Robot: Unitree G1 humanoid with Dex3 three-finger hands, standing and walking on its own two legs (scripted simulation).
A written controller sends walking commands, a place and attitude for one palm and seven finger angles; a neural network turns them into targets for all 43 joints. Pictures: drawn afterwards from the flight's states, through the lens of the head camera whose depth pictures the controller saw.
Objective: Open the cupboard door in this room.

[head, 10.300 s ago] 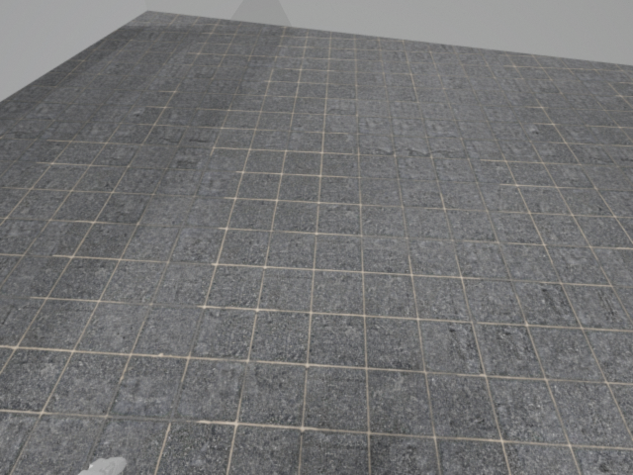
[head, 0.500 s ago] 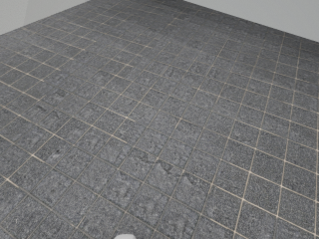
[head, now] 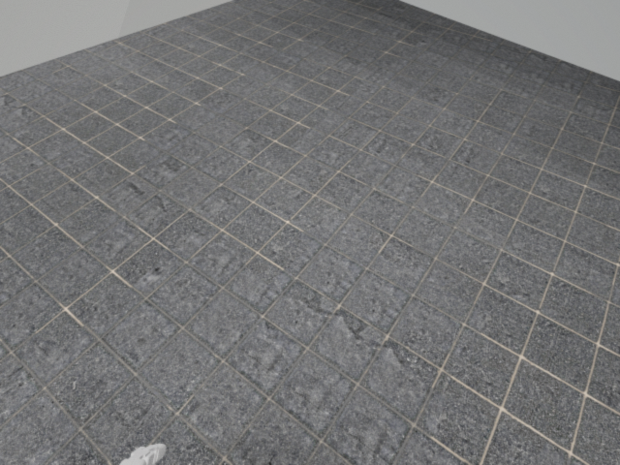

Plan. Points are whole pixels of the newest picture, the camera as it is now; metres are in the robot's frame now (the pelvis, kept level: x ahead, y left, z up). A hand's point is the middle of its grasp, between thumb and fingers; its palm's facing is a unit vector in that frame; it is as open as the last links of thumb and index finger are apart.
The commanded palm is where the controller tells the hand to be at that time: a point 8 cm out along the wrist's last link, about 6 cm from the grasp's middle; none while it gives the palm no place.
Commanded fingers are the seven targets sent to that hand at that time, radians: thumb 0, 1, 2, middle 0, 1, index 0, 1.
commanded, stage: turn or walk to find it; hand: left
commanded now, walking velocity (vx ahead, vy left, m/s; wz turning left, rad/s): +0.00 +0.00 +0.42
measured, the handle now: out of the picture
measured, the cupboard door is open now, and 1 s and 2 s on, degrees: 0 0 0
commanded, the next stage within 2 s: none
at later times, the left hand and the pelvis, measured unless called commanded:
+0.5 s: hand out of the picture -0.05 +0.22 -0.19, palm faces +0.29 -0.93 -0.24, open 7.4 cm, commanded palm none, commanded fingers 0.00 0.90 0.90 -0.20 -0.30 -0.20 -0.30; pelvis -0.03 +0.01 -0.01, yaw +15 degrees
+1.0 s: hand out of the picture -0.04 +0.19 -0.15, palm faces +0.44 -0.85 -0.28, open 7.4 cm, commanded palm none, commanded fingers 0.00 0.90 0.90 -0.20 -0.30 -0.20 -0.30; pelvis -0.04 -0.02 +0.00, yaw +26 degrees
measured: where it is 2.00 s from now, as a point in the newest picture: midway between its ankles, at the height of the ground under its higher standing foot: outside the picture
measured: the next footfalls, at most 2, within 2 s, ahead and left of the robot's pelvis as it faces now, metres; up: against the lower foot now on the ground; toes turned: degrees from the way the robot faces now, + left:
right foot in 0.04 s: +0.03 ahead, -0.12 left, +0.00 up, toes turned -2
left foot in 0.48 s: -0.03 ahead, +0.13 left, +0.00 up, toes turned +19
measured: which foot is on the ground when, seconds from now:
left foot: down 0.00-0.04, up 0.06-0.46, down 0.48-0.88, up 0.90-1.00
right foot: up 0.00-0.02, down 0.04-0.48, up 0.50-0.86, down 0.88-1.00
